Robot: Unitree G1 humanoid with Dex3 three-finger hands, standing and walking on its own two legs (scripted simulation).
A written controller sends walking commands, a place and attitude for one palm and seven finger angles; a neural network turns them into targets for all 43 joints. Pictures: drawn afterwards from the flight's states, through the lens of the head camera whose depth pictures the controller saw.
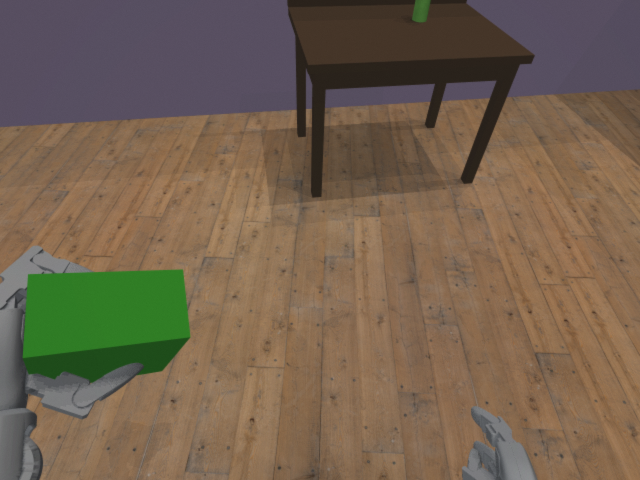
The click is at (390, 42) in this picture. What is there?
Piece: table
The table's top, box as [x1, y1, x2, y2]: [288, 3, 534, 73]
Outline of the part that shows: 534,55 466,3 430,4 427,20 425,22 415,22 411,19 414,4 288,7 288,14 308,73 530,63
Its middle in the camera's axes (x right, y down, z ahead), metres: +0.34 -0.89 +1.67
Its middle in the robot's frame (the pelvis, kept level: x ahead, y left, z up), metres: +1.85 -0.24 -0.13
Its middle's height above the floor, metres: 0.64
